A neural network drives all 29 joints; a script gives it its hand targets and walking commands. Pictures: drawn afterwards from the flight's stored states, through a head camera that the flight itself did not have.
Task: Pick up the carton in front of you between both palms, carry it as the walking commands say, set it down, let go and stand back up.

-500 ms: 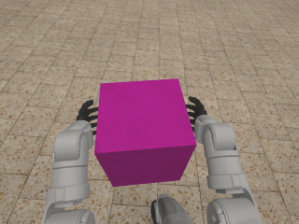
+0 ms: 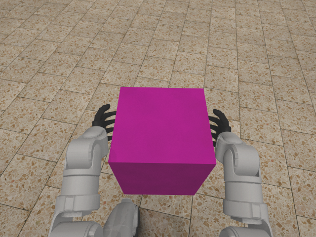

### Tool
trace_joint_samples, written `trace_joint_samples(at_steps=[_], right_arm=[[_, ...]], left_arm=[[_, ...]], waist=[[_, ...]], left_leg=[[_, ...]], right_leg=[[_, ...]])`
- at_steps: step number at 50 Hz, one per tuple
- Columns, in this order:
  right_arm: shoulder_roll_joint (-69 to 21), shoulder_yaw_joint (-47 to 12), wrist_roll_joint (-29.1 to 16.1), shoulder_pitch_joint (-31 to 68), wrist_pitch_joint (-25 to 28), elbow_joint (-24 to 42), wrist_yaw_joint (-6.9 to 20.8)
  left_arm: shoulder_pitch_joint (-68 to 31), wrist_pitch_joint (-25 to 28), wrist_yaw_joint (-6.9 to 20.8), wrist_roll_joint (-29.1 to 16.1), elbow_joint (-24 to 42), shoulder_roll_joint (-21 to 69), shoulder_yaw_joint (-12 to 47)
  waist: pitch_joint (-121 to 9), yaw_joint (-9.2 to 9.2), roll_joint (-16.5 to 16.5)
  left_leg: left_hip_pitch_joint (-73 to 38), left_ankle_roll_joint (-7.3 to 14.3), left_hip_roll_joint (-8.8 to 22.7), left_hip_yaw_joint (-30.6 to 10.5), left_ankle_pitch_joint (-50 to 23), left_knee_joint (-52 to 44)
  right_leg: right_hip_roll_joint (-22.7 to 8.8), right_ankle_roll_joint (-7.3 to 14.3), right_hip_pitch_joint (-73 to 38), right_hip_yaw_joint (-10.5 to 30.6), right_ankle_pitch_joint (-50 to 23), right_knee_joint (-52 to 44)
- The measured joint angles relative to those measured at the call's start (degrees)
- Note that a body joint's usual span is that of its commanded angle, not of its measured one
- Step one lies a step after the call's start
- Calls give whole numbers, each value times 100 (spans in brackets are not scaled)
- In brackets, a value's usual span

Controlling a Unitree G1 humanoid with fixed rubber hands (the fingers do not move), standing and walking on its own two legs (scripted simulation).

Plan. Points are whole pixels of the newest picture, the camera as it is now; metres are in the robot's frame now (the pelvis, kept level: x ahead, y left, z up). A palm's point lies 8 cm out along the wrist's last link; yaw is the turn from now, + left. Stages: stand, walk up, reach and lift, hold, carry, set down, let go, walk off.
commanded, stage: carry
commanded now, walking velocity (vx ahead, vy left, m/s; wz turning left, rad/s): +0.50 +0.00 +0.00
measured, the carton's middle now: (160, 145) +0.34 +0.01 -0.02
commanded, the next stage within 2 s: none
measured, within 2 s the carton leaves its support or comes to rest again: neither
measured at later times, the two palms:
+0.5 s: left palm (120, 46) +0.58 +0.14 +0.12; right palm (224, 51) +0.58 -0.16 +0.12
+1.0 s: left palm (141, 4) +0.83 +0.11 +0.12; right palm (224, 10) +0.83 -0.19 +0.11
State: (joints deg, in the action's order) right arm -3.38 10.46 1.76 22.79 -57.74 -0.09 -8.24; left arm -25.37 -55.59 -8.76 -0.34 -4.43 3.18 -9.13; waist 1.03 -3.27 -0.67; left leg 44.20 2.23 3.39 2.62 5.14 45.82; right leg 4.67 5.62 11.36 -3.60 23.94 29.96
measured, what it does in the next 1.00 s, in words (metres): walks ahead: left foot, then right foot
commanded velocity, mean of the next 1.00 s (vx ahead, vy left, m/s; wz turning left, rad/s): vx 0.50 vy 0.00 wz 0.00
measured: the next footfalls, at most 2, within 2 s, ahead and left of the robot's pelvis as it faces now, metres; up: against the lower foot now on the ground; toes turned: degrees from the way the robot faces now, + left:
left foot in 0.08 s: +0.25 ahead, +0.10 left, +0.00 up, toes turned +5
right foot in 0.58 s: +0.51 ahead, -0.14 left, +0.00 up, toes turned -12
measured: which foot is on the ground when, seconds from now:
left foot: up 0.00-0.06, down 0.08-0.58, up 0.60-1.00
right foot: down 0.00-0.08, up 0.10-0.56, down 0.58-1.00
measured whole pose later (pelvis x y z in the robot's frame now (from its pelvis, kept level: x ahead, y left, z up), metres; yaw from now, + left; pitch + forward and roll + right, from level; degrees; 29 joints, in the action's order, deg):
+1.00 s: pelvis +0.58 -0.04 +0.02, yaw +0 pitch +3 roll +1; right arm -7.3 5.1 6.6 6.0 -68.9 21.3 -4.7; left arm -7.0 -67.6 -5.0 5.7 19.7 7.4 -4.9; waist -8.5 -0.6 -0.4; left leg 33.2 -0.4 5.9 8.4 4.6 34.3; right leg -1.4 1.0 -0.4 -11.5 16.3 12.6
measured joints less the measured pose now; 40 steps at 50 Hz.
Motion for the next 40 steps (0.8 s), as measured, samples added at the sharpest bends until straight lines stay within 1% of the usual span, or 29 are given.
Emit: trace_joint_samples(at_steps=[2,3,4,5,6,7,8,9,10,12,14,18,21,24,27,28,29,30,31,32,33,34,35,37,40], right_arm=[[16,-20,-26,-28,48,19,9],[27,-43,-39,1,61,6,11],[35,-71,-45,56,63,-19,13],[21,-86,-26,140,98,-60,12],[26,-116,0,248,106,-113,12],[38,-144,18,327,76,-154,13],[50,-160,25,355,13,-148,13],[57,-159,22,343,-67,-97,13],[57,-143,14,308,-150,-17,13],[26,-81,-3,211,-297,184,13],[-40,-3,10,81,-416,405,28],[-240,121,140,-273,-595,799,153],[-406,111,259,-580,-682,1032,252],[-525,7,350,-900,-748,1239,332],[-462,-245,423,-1145,-846,1356,365],[-449,-297,441,-1210,-889,1397,368],[-440,-334,462,-1262,-930,1447,369],[-411,-330,468,-1298,-957,1456,370],[-378,-309,465,-1345,-987,1431,370],[-356,-299,466,-1408,-1021,1410,370],[-355,-300,473,-1470,-1050,1399,369],[-377,-305,485,-1517,-1068,1399,366],[-412,-317,499,-1557,-1071,1415,360],[-404,-407,507,-1611,-1049,1467,357],[-397,-498,503,-1655,-985,1569,356]], left_arm=[[31,9,2,32,66,2,32],[38,-4,3,43,115,-17,44],[37,-32,7,51,173,-55,55],[-43,-59,17,40,190,-139,69],[-127,-92,27,21,187,-216,68],[-173,-139,32,7,189,-266,68],[-192,-203,33,3,205,-281,68],[-199,-278,32,15,238,-261,62],[-200,-357,32,40,287,-217,45],[-169,-499,38,111,430,-99,-1],[-77,-603,65,208,605,30,-30],[326,-757,137,428,1029,291,-37],[744,-874,181,555,1408,446,-24],[1145,-981,232,608,1748,532,-16],[1430,-1088,276,625,1918,476,113],[1492,-1118,292,627,1943,463,142],[1518,-1146,302,638,1954,459,170],[1532,-1128,317,652,1885,459,218],[1529,-1109,327,673,1759,461,272],[1527,-1119,331,685,1647,461,313],[1548,-1142,333,688,1586,458,336],[1593,-1162,338,685,1580,452,342],[1653,-1168,347,675,1614,445,337],[1764,-1142,357,650,1724,435,336],[1877,-1076,363,624,1898,425,346]], waist=[[-99,77,61],[-143,119,82],[-200,152,83],[-209,223,210],[-186,274,273],[-167,316,259],[-159,346,207],[-158,363,145],[-166,369,90],[-206,375,5],[-283,388,-46],[-527,395,-30],[-722,367,30],[-891,338,69],[-1011,343,57],[-1041,348,40],[-1065,362,30],[-1091,338,-71],[-1084,307,-166],[-1051,297,-185],[-999,290,-161],[-940,286,-129],[-888,285,-102],[-812,267,-65],[-795,237,-7]], left_leg=[[-560,48,-170,233,-362,-1055],[-920,80,-251,383,-597,-1541],[-1297,166,-292,469,-612,-1878],[-1388,251,-378,535,-293,-1803],[-1410,306,-409,585,-70,-1649],[-1481,336,-401,601,62,-1601],[-1607,334,-379,599,112,-1672],[-1768,293,-352,588,96,-1825],[-1945,280,-327,576,84,-2020],[-2308,269,-272,546,58,-2440],[-2647,241,-216,498,50,-2801],[-3245,130,-147,395,195,-3240],[-3666,32,-141,364,441,-3376],[-4059,-78,-151,359,771,-3388],[-4386,-219,-148,333,1230,-3177],[-4439,-278,-128,308,1457,-2961],[-4423,-335,-103,264,1754,-2595],[-4237,-356,6,258,2066,-1981],[-3898,-348,78,191,2113,-1130],[-3482,-309,55,100,2137,-230],[-3074,-252,12,65,2139,532],[-2698,-203,-7,80,2069,1096],[-2364,-172,7,120,1921,1428],[-1832,-161,86,198,1542,1529],[-1304,-236,212,262,1039,1007]], right_leg=[[-51,-72,-384,44,185,-138],[-77,-118,-509,69,300,-14],[-85,-173,-532,95,417,322],[-203,-254,-365,98,460,903],[-240,-369,-55,176,506,1713],[-224,-427,287,231,508,2478],[-225,-445,603,227,433,3033],[-264,-459,883,178,292,3336],[-331,-482,1130,115,128,3416],[-486,-552,1518,12,-164,3137],[-618,-638,1785,-44,-373,2614],[-819,-770,2070,-119,-857,1572],[-922,-797,2109,-235,-1289,913],[-943,-771,1997,-390,-1688,320],[-885,-707,1692,-591,-1932,-220],[-844,-674,1519,-689,-1917,-417],[-810,-593,1326,-768,-1879,-564],[-762,-415,1314,-840,-2033,-437],[-720,-277,1348,-900,-1868,-185],[-720,-190,1320,-940,-1649,-54],[-728,-144,1230,-962,-1487,-55],[-728,-129,1106,-971,-1402,-144],[-720,-160,964,-974,-1395,-287],[-681,-166,675,-962,-1414,-607],[-631,-164,240,-911,-1409,-1068]])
